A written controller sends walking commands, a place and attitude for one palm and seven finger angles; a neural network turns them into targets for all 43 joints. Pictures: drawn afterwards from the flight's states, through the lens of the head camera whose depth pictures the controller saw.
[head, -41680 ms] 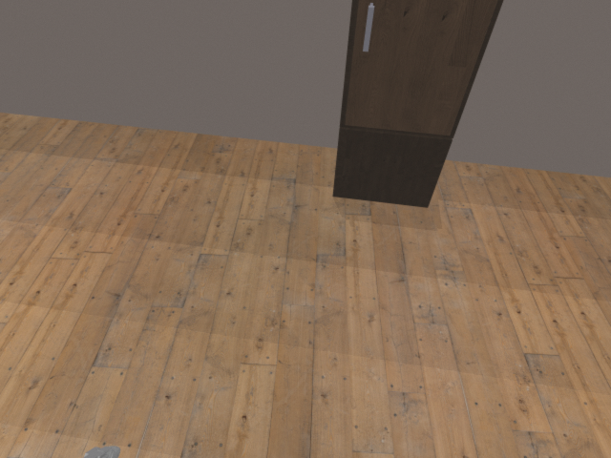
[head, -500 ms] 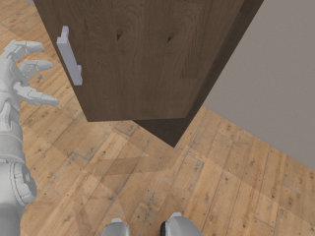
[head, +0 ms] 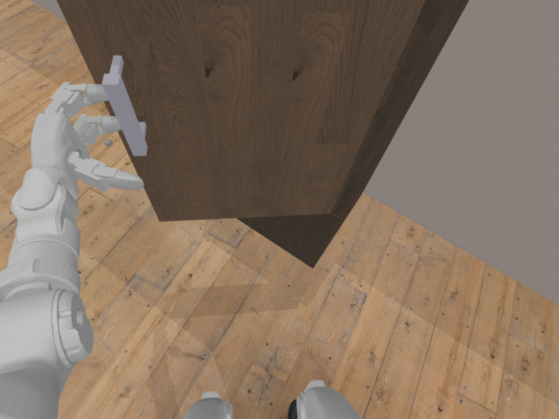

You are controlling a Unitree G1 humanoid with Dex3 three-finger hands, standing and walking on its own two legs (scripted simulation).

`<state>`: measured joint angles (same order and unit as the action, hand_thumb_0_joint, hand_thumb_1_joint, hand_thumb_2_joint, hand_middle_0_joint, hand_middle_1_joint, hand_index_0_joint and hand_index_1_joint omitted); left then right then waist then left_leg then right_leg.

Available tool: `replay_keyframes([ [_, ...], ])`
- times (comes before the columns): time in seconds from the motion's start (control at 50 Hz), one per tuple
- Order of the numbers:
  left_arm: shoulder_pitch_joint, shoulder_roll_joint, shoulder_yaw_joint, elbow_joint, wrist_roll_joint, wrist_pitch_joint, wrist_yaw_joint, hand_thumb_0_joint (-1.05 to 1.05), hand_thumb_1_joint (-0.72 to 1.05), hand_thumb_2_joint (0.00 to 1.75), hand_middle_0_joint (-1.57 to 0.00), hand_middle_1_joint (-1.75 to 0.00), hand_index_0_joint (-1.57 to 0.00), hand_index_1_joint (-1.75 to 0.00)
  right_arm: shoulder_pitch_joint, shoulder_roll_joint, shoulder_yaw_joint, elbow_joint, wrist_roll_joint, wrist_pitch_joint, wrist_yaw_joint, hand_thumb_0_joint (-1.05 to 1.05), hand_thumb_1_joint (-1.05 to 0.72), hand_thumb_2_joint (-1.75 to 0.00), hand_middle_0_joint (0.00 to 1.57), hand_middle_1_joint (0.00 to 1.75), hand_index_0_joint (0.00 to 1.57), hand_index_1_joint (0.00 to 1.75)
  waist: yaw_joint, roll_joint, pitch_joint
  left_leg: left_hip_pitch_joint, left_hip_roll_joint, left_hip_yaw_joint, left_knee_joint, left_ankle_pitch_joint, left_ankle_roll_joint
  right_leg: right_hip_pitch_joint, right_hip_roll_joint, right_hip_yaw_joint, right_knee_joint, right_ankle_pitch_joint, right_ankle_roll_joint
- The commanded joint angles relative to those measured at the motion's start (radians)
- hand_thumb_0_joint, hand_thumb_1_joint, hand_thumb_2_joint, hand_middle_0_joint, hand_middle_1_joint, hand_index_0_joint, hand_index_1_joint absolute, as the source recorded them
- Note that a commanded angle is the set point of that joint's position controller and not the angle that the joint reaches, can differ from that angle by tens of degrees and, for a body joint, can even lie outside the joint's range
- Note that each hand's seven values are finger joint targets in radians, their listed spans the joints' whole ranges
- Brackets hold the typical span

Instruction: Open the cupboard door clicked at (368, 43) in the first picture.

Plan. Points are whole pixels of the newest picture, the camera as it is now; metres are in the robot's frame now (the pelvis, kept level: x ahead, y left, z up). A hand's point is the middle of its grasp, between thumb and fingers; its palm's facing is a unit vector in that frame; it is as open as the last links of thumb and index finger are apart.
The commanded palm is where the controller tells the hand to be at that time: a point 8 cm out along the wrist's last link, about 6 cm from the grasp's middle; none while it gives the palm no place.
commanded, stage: slide the fingers in behind the handle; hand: left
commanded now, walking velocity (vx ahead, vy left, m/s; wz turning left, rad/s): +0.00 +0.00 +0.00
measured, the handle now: (129, 109) +0.53 +0.19 +0.09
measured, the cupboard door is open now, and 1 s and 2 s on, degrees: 40 40 41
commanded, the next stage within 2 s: close the thumb around the handle in 0.86 s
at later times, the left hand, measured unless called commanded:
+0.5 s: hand (131, 143) +0.48 +0.19 +0.08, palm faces +0.03 -1.00 +0.00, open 14.0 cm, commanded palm +0.45 +0.23 +0.09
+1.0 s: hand (131, 141) +0.48 +0.19 +0.08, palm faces +0.04 -1.00 +0.00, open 14.0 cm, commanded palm +0.45 +0.23 +0.09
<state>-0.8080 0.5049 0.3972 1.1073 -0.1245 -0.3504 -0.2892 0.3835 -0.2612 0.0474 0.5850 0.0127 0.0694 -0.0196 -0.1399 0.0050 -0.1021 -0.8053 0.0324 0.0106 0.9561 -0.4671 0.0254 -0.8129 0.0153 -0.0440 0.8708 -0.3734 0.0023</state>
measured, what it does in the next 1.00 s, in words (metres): stands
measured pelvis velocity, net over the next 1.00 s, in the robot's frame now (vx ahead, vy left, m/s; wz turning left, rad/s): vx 0.00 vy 0.00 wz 0.00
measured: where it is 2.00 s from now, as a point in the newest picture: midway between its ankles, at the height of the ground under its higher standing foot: outside the picture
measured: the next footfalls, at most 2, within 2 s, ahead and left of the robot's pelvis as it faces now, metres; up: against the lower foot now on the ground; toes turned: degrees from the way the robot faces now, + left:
none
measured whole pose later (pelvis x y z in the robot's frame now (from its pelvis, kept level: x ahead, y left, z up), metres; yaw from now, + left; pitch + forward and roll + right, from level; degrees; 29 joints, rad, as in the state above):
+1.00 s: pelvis +0.00 +0.00 +0.00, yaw +0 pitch +18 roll -2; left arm -0.80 0.44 0.37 1.09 -0.12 -0.38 -0.21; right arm 0.41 -0.26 0.03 0.60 0.01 0.06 -0.01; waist -0.14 0.01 -0.10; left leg -0.79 0.03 0.02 0.95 -0.46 0.02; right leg -0.81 0.02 -0.04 0.88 -0.37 0.00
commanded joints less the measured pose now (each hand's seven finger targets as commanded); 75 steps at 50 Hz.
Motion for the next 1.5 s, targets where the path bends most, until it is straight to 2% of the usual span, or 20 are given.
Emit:
replay_keyframes([
  [0.0,-0.473,0.227,0.003,-0.260,-0.021,-0.090,0.017,0.00,-0.50,0.30,-0.30,-1.20,-0.30,-1.20,0.144,-0.175,-0.078,-0.054,-0.005,-0.022,-0.015,0.00,-0.90,-0.90,0.20,0.30,0.20,0.30,-0.010,0.139,-0.439,0.299,-0.011,-0.049,-0.101,0.432,-0.006,0.190,0.029,0.009,-0.058,0.306,-0.023],
  [0.06,-0.458,0.209,-0.005,-0.207,-0.023,-0.078,0.023,0.00,-0.50,0.30,-0.30,-1.20,-0.30,-1.20,0.146,-0.179,-0.078,-0.043,-0.003,-0.023,-0.013,0.00,-0.90,-0.90,0.20,0.30,0.20,0.30,-0.018,0.110,-0.414,0.269,-0.012,-0.045,-0.106,0.386,-0.004,0.188,0.030,0.012,-0.070,0.284,-0.019],
  [0.1,-0.454,0.247,0.027,-0.210,-0.022,-0.076,0.031,0.00,-0.50,0.30,-0.30,-1.20,-0.30,-1.20,0.152,-0.181,-0.079,-0.045,-0.004,-0.023,-0.015,0.00,-0.90,-0.90,0.20,0.30,0.20,0.30,-0.007,0.110,-0.417,0.255,-0.016,-0.039,-0.105,0.389,0.000,0.214,0.029,0.016,-0.069,0.299,-0.021],
  [0.16,-0.467,0.205,-0.019,-0.239,-0.010,-0.080,0.031,0.00,-0.50,0.30,-0.30,-1.20,-0.30,-1.20,0.146,-0.174,-0.079,-0.045,-0.004,-0.024,-0.011,0.00,-0.90,-0.90,0.20,0.30,0.20,0.30,-0.011,0.148,-0.437,0.277,-0.016,-0.039,-0.108,0.399,-0.004,0.209,0.027,0.017,-0.067,0.307,-0.020],
  [0.24,-0.437,0.189,-0.012,-0.247,-0.028,-0.082,0.031,0.00,-0.50,0.30,-0.30,-1.20,-0.30,-1.20,0.149,-0.175,-0.085,-0.043,-0.003,-0.023,-0.009,0.00,-0.90,-0.90,0.20,0.30,0.20,0.30,-0.009,0.107,-0.446,0.278,-0.015,-0.033,-0.106,0.414,-0.001,0.229,0.029,0.017,-0.072,0.332,-0.018],
  [0.38,-0.392,0.200,0.007,-0.224,-0.017,-0.078,0.063,0.00,-0.50,0.30,-0.30,-1.20,-0.30,-1.20,0.141,-0.171,-0.081,-0.053,-0.002,-0.023,-0.006,0.00,-0.90,-0.90,0.20,0.30,0.20,0.30,0.011,0.085,-0.390,0.214,-0.022,-0.021,-0.123,0.360,0.001,0.260,0.026,0.023,-0.078,0.316,-0.020],
  [0.56,-0.436,0.169,-0.021,-0.218,-0.002,-0.099,0.081,0.00,-0.50,0.30,-0.30,-1.20,-0.30,-1.20,0.130,-0.167,-0.079,-0.053,-0.001,-0.031,-0.006,0.00,-0.90,-0.90,0.20,0.30,0.20,0.30,-0.002,0.101,-0.390,0.232,-0.022,-0.025,-0.122,0.339,-0.002,0.229,0.025,0.023,-0.075,0.286,-0.020],
  [0.68,-0.483,0.163,-0.027,-0.181,-0.010,-0.090,0.082,0.00,-0.50,0.30,-0.30,-1.20,-0.30,-1.20,0.135,-0.175,-0.079,-0.040,-0.004,-0.037,-0.008,0.00,-0.90,-0.90,0.20,0.30,0.20,0.30,-0.024,0.067,-0.376,0.215,-0.021,-0.031,-0.116,0.297,0.002,0.204,0.024,0.025,-0.081,0.248,-0.016],
  [0.72,-0.501,0.205,-0.002,-0.211,-0.001,-0.101,0.084,0.00,-0.50,0.30,-0.30,-1.20,-0.30,-1.20,0.141,-0.178,-0.079,-0.042,-0.006,-0.038,-0.012,0.00,-0.90,-0.90,0.20,0.30,0.20,0.30,-0.013,0.089,-0.432,0.241,-0.020,-0.038,-0.114,0.332,-0.001,0.215,0.023,0.024,-0.067,0.270,-0.018],
  [0.74,-0.508,0.161,-0.034,-0.232,0.000,-0.107,0.082,0.00,-0.50,0.30,-0.30,-1.20,-0.30,-1.20,0.139,-0.171,-0.080,-0.043,-0.008,-0.041,-0.008,0.00,-0.90,-0.90,0.20,0.30,0.20,0.30,-0.013,0.139,-0.457,0.278,-0.022,-0.039,-0.109,0.362,-0.005,0.199,0.023,0.020,-0.061,0.281,-0.021],
  [0.82,-0.428,0.179,0.004,-0.203,-0.013,-0.101,0.081,0.00,-0.50,0.30,-0.30,-1.20,-0.30,-1.20,0.150,-0.176,-0.083,-0.044,-0.009,-0.035,-0.002,0.00,-0.90,-0.90,0.20,0.30,0.20,0.30,0.004,0.080,-0.449,0.270,-0.017,-0.037,-0.104,0.417,-0.006,0.224,0.029,0.014,-0.059,0.324,-0.020],
  [0.86,-0.420,0.151,-0.029,-0.217,-0.008,-0.094,0.075,0.00,-0.50,0.30,-0.30,-1.20,-0.30,-1.20,0.141,-0.171,-0.082,-0.052,-0.005,-0.030,-0.001,0.00,-0.90,-0.90,0.20,0.30,0.20,0.30,0.003,0.095,-0.436,0.256,-0.020,-0.027,-0.111,0.397,-0.005,0.232,0.028,0.017,-0.064,0.325,-0.019],
  [0.92,-0.422,0.193,0.007,-0.222,-0.010,-0.092,0.082,0.00,-0.50,0.30,-0.30,-1.20,-0.30,-1.20,0.146,-0.176,-0.083,-0.048,-0.005,-0.026,-0.004,0.00,-0.90,-0.90,0.20,0.30,0.20,0.30,0.006,0.074,-0.419,0.246,-0.018,-0.032,-0.115,0.390,-0.003,0.238,0.029,0.018,-0.067,0.322,-0.020],
  [0.94,-0.422,0.173,-0.008,-0.237,-0.011,-0.093,0.082,0.00,-0.50,0.30,-0.30,-1.20,-0.30,-1.20,0.143,-0.172,-0.083,-0.055,-0.005,-0.026,-0.004,0.00,-0.90,-0.90,0.20,0.30,0.20,0.30,0.007,0.085,-0.422,0.246,-0.020,-0.029,-0.118,0.391,-0.003,0.243,0.028,0.017,-0.067,0.324,-0.020],
  [1.04,-0.428,0.123,-0.041,-0.267,-0.017,-0.108,0.087,0.00,-0.22,0.42,-0.32,-1.23,-0.32,-1.23,0.141,-0.168,-0.088,-0.043,-0.005,-0.030,0.001,0.00,-0.90,-0.90,0.20,0.30,0.20,0.30,0.000,0.119,-0.429,0.309,-0.014,-0.039,-0.114,0.427,-0.011,0.200,0.031,0.008,-0.067,0.318,-0.022],
  [1.3,-0.435,0.173,-0.004,-0.231,-0.014,-0.110,0.086,0.00,0.51,0.73,-0.37,-1.31,-0.37,-1.31,0.133,-0.171,-0.082,-0.046,-0.006,-0.031,-0.007,0.00,-0.90,-0.90,0.20,0.30,0.20,0.30,-0.001,0.061,-0.394,0.228,-0.023,-0.029,-0.118,0.353,0.000,0.249,0.026,0.019,-0.072,0.305,-0.020],
  [1.32,-0.409,0.196,0.014,-0.216,-0.011,-0.107,0.084,0.00,0.56,0.76,-0.38,-1.31,-0.38,-1.31,0.128,-0.173,-0.081,-0.052,-0.003,-0.031,-0.008,0.00,-0.90,-0.90,0.20,0.30,0.20,0.30,0.013,0.065,-0.397,0.219,-0.024,-0.028,-0.122,0.339,-0.002,0.253,0.026,0.022,-0.073,0.294,-0.020],
  [1.34,-0.431,0.169,-0.015,-0.221,-0.014,-0.106,0.077,0.00,0.62,0.78,-0.38,-1.32,-0.38,-1.32,0.121,-0.170,-0.079,-0.051,-0.003,-0.033,-0.009,0.00,-0.90,-0.90,0.20,0.30,0.20,0.30,-0.003,0.074,-0.393,0.220,-0.025,-0.024,-0.120,0.329,0.000,0.245,0.025,0.025,-0.077,0.291,-0.018],
  [1.38,-0.413,0.200,0.011,-0.219,-0.016,-0.105,0.070,0.00,0.73,0.83,-0.39,-1.33,-0.39,-1.33,0.126,-0.174,-0.080,-0.053,-0.002,-0.033,-0.011,0.00,-0.90,-0.90,0.20,0.30,0.20,0.30,0.009,0.060,-0.403,0.211,-0.025,-0.026,-0.121,0.328,0.000,0.262,0.025,0.026,-0.076,0.290,-0.020],
  [1.48,-0.426,0.162,-0.021,-0.226,-0.022,-0.104,0.060,0.00,0.90,0.90,-0.40,-1.35,-0.40,-1.35,0.124,-0.171,-0.080,-0.051,-0.002,-0.035,-0.010,0.00,-0.90,-0.90,0.20,0.30,0.20,0.30,0.004,0.110,-0.413,0.249,-0.023,-0.032,-0.117,0.354,-0.005,0.226,0.026,0.020,-0.070,0.288,-0.022],
])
